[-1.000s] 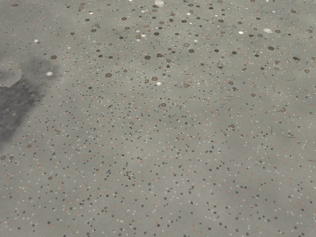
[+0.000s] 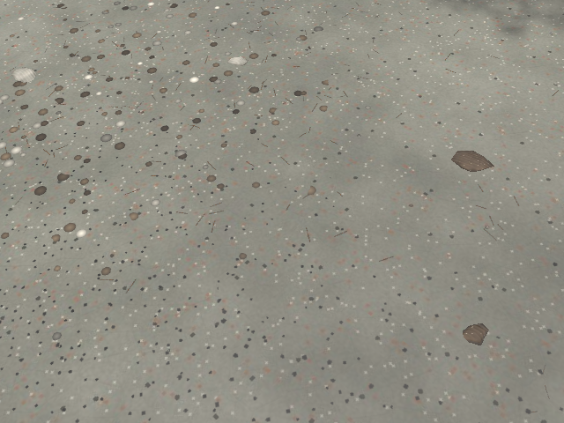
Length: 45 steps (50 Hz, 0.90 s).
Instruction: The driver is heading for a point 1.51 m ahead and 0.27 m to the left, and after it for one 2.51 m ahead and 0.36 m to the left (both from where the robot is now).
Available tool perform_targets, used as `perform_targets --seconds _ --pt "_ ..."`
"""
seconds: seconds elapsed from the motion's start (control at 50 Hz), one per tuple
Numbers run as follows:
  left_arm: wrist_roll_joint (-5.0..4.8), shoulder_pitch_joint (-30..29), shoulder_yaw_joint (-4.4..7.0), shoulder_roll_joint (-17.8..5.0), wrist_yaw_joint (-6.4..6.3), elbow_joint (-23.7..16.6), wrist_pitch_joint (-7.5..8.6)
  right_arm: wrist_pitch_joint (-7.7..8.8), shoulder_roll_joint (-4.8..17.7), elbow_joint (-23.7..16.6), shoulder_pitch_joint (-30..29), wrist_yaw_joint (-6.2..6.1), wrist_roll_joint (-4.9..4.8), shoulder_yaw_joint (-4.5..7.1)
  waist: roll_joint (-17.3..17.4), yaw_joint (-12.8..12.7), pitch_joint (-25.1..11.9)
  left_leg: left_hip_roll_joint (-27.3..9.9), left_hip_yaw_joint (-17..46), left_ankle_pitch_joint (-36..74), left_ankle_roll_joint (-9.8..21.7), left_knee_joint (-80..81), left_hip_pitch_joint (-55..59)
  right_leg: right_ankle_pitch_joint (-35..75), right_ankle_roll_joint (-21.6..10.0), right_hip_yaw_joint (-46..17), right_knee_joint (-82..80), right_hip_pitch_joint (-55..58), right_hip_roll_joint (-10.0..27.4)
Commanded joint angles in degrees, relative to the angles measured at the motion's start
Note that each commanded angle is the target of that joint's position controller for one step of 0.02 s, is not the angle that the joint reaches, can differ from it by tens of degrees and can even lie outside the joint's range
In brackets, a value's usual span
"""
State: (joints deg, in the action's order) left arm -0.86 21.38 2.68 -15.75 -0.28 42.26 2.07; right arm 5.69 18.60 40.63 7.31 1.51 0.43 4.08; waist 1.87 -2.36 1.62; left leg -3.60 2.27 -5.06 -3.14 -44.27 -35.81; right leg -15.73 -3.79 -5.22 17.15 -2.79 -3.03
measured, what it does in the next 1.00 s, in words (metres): walks ahead: left foot, then right foot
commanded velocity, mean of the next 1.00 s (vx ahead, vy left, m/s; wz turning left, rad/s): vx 0.49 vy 0.00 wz -0.04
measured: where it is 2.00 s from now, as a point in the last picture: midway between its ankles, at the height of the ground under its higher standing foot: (291, 203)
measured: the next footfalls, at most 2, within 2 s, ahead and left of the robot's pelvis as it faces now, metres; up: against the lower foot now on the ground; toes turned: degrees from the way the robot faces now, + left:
left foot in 0.20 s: +0.30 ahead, +0.13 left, +0.00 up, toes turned -4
right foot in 0.70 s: +0.56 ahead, -0.15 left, +0.00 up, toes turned -6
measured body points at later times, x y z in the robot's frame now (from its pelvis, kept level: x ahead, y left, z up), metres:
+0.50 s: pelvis +0.28 +0.03 +0.00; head +0.31 +0.03 +0.45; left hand +0.48 +0.27 -0.10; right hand +0.29 -0.25 -0.12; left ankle +0.26 +0.13 -0.75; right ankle +0.40 -0.14 -0.69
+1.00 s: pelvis +0.56 -0.06 +0.00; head +0.58 -0.07 +0.45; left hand +0.61 +0.22 -0.12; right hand +0.71 -0.33 -0.11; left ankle +0.68 +0.11 -0.67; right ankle +0.52 -0.14 -0.75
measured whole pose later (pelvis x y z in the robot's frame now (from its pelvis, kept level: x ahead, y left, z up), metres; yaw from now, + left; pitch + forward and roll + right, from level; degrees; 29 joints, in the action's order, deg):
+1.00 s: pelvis +0.56 -0.06 +0.00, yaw +2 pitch +0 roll -2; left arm 1.0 19.0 3.3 -15.2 0.6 46.5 5.9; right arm 2.1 17.7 44.8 11.5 0.5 -1.4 3.4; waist 2.9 -2.7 1.5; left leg -5.3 5.2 -4.1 -0.5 -53.9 -39.2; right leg -11.5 -3.3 8.8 14.3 -3.4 -2.6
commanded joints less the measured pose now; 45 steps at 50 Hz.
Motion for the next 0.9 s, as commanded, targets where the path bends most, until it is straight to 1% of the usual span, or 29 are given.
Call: perform_targets --seconds 0.02,0.08,0.14,0.16,0.18,0.2,0.22,0.24,0.26,0.28,0.3,0.32,0.34,0.38,0.46,0.52,0.6,0.64,0.66,0.68,0.7,0.72,0.74,0.76,0.78,0.8,0.82,0.84,0.9 --pt "-0.33 -0.8 3.24 -11.4 -1.07 -3.2 1.2 1.15 1.4 -5.7 -9.6 0.76 -0.6 -0.56 -7.7 -1.8 2.3 2.8 -2.3 9.7 -0.6 10.5 4.0 13.3 -8.1 -6.9 -6.9 -6.8 10.9" --pt "-0.71 1.7 3.22 -11.1 -1.05 -1.3 1.44 1.49 3.0 -6.4 -10.9 1.31 -1.21 -0.25 -7.9 -1.7 3.3 2.4 -0.1 11.5 1.5 14.8 5.0 13.6 -7.2 -9.2 -6.0 -3.0 13.9" --pt "-0.38 1.9 3.55 -11.3 -1.05 -0.4 0.9 1.59 5.0 -5.9 -8.2 1.28 -1.11 0.48 -9.1 0.1 2.5 2.8 -0.7 5.4 4.2 15.9 6.9 23.5 -5.8 -9.7 -1.4 3.1 15.9" --pt "-0.13 1.7 3.6 -11.6 -1.01 -0.4 0.6 1.54 6.1 -5.3 -5.2 0.97 -1.06 1.11 -9.7 1.8 0.1 4.5 -2.6 2.7 5.6 16.1 11.6 33.7 -5.2 -8.9 3.2 4.2 15.0" --pt "0.18 1.6 3.18 -10.8 -0.97 -0.5 0.25 1.4 7.7 -3.6 1.4 0.49 -0.98 2.11 -9.2 5.3 -4.8 5.4 -4.1 2.9 7.5 16.8 21.1 41.8 -3.9 -6.8 12.3 3.3 12.2" --pt "0.93 1.6 2.13 -8.5 -1.01 -1.5 -0.03 1.27 9.7 -2.4 10.7 0.13 -0.19 2.61 -6.8 9.4 -13.1 -1.2 2.4 2.5 11.0 13.7 37.4 34.4 -2.2 -5.4 26.9 -5.3 9.5" --pt "0.07 10.7 0.4 -2.4 -0.65 -2.1 0.69 0.89 14.7 -0.4 17.5 0.25 0.43 3.94 10.0 6.5 -23.6 -15.9 30.5 -12.3 21.1 17.3 59.3 4.0 2.5 -2.0 50.8 -26.7 -0.4" --pt "-1.09 8.8 0.53 -5.2 -0.5 -1.4 1.45 1.04 9.7 0.7 18.5 0.91 -0.71 2.58 12.8 7.8 -23.2 -18.0 44.7 -24.9 20.9 28.3 58.6 -16.3 2.3 -6.6 57.2 -34.4 -1.7" --pt "-2.19 1.4 1.81 -9.8 -0.25 -2.9 1.78 0.93 6.8 0.4 13.8 0.61 -1.26 1.61 7.6 8.0 -12.2 -16.6 36.3 -28.1 18.1 29.4 50.1 -12.9 1.7 -5.7 59.7 -38.8 1.9" --pt "-1.66 -3.2 1.6 -10.0 -0.25 -4.1 2.05 0.53 5.8 -0.2 9.7 0.34 -0.85 1.14 2.7 6.8 -6.7 -14.4 29.0 -22.9 16.5 30.1 41.6 -8.7 1.2 -2.9 57.6 -37.9 4.8" --pt "-0.51 -5.7 1.6 -9.2 -0.11 -4.7 2.33 0.25 4.6 -0.2 7.5 0.26 -0.31 0.69 0.7 5.3 -2.7 -12.2 23.7 -16.6 16.4 31.4 34.4 -5.6 1.3 -1.6 53.8 -36.9 6.9" --pt "-0.12 -5.0 1.79 -8.6 0.01 -4.4 2.21 0.44 3.6 -0.3 6.1 0.1 0.3 0.25 2.0 3.5 -1.8 -10.3 19.9 -12.0 15.9 32.8 30.0 -3.1 1.3 -1.6 50.9 -33.8 8.8" --pt "-0.19 -3.5 1.61 -7.5 0.15 -3.7 1.92 0.57 3.1 -0.2 5.4 0.02 0.32 0.1 3.2 2.4 -1.8 -9.0 17.6 -9.4 15.9 34.1 27.6 -2.0 1.7 -1.2 49.3 -31.6 9.4" --pt "0.0 -2.7 1.05 -5.4 0.18 -3.2 1.34 1.04 3.7 0.6 5.7 -0.14 -0.35 0.22 3.5 1.6 -1.2 -8.6 13.5 -5.3 17.1 36.2 24.8 -1.0 2.7 0.2 45.8 -31.2 10.1" --pt "0.9 -10.0 0.17 -4.1 0.29 -5.4 1.84 0.9 6.2 2.0 7.2 -0.7 -0.9 0.78 1.6 3.3 1.2 -7.5 7.1 0.3 17.1 38.6 24.4 10.6 4.8 1.8 31.9 -33.7 10.7" --pt "0.51 -16.0 -0.27 -3.1 0.98 -6.7 2.63 0.27 7.4 3.2 9.9 -0.96 -1.43 0.92 0.9 5.8 1.8 -6.2 2.9 2.5 15.4 37.9 25.0 18.8 5.3 4.0 21.0 -30.0 8.7" --pt "-0.17 -20.9 0.08 -4.2 2.02 -8.7 3.08 -1.02 8.4 5.5 13.8 -1.07 -1.97 1.18 1.3 7.0 2.6 -9.3 3.8 3.1 14.1 35.2 31.8 18.3 3.8 3.7 14.6 -30.0 7.4" --pt "-0.12 -20.3 0.52 -5.3 2.43 -8.9 3.23 -1.85 9.0 6.1 14.0 -1.31 -2.0 1.42 1.8 5.8 2.1 -10.9 4.4 6.9 13.1 32.3 35.6 13.9 2.3 4.0 12.7 -28.6 6.6" --pt "-0.05 -18.0 0.97 -6.2 2.47 -8.5 3.31 -2.23 9.4 6.1 13.4 -1.44 -1.99 1.53 2.4 4.1 0.7 -10.8 4.0 13.0 12.3 29.1 36.7 12.0 1.3 5.0 11.7 -25.1 5.6" --pt "0.16 -12.2 1.96 -7.7 2.26 -6.9 3.31 -2.6 9.1 6.1 12.6 -1.53 -1.9 1.34 1.9 0.6 -2.9 -8.7 1.8 21.8 11.0 21.4 36.2 11.6 -0.1 6.6 10.1 -17.0 3.9" --pt "0.31 -3.2 3.37 -10.7 1.72 -4.5 3.17 -2.71 6.9 5.7 13.0 -1.68 -1.22 0.41 0.5 -3.4 -9.6 -5.7 -0.7 21.7 9.1 9.3 31.0 12.1 -2.1 5.3 11.3 -3.2 5.6" --pt "1.79 4.1 4.69 -16.9 1.2 -4.1 2.94 -1.96 1.2 3.5 17.9 -1.45 -0.33 -1.61 -10.9 -3.3 -19.7 1.0 -3.5 2.1 5.2 -13.4 11.0 8.5 -9.4 -16.4 11.8 19.6 21.0" --pt "1.06 6.3 4.34 -15.0 1.41 -3.3 2.64 -0.89 0.2 4.3 19.3 -1.29 -1.27 -2.17 -18.9 -3.5 -24.3 6.8 2.2 -27.6 4.0 -25.6 -1.3 -1.9 -14.0 -36.1 2.2 25.2 26.7" --pt "0.84 3.7 3.02 -11.0 1.46 -3.4 2.73 -0.26 6.2 3.7 14.9 -0.98 -2.92 -0.51 -12.4 -4.4 -16.3 3.5 5.9 -25.9 4.8 -30.5 -7.1 -6.7 -11.3 -30.7 0.6 19.5 25.3" --pt "0.88 0.3 2.44 -9.3 1.33 -3.7 2.77 -0.01 6.8 2.4 10.5 -0.85 -3.4 -0.3 -9.5 -3.3 -10.1 0.7 4.4 -20.8 5.3 -29.5 -7.9 -4.3 -9.4 -22.3 -0.3 12.3 23.4" --pt "1.11 -3.2 1.93 -7.8 1.41 -3.6 2.95 -0.21 6.1 2.1 8.5 -0.97 -2.68 -0.28 -6.6 -1.6 -5.9 -1.4 3.6 -16.4 5.0 -26.1 -6.3 0.3 -8.4 -16.3 -2.2 5.2 21.0" --pt "1.37 -5.7 1.51 -6.1 1.45 -3.7 3.43 -0.88 5.8 2.4 8.6 -1.09 -2.11 0.14 -7.3 0.2 -3.8 -3.1 4.1 -13.0 4.7 -23.1 -3.7 4.1 -7.5 -11.5 -4.2 0.6 19.0" --pt "1.64 -7.2 1.51 -5.8 1.49 -3.5 3.89 -1.7 4.8 2.9 10.1 -1.08 -2.16 0.1 -8.3 1.5 -3.1 -3.7 4.2 -10.8 4.2 -22.2 -0.5 6.7 -7.1 -8.3 -6.1 -2.7 18.0" --pt "1.78 -7.8 2.04 -6.2 1.32 -1.8 5.14 -3.36 2.3 3.2 10.4 -1.32 -2.17 -0.07 -6.3 2.8 -1.1 -3.7 4.7 -6.4 2.9 -19.7 -0.7 15.3 -7.6 -0.9 -9.2 -5.7 17.5"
